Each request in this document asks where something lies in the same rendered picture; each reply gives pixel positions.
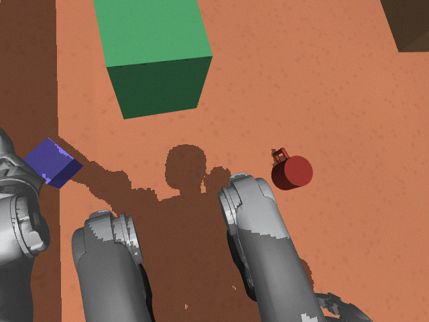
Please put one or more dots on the left robot hand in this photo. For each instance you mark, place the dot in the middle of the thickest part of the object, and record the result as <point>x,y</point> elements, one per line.
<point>7,147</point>

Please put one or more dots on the left robot arm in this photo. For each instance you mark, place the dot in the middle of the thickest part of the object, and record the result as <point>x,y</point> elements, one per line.
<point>24,233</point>

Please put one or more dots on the right robot hand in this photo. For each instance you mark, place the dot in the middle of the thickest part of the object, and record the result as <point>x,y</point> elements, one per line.
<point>347,312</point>

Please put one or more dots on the left robot foot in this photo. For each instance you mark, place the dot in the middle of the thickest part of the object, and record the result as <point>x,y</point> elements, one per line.
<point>148,292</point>

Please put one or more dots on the right robot foot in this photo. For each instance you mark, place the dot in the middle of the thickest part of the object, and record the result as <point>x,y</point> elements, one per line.
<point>236,258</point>

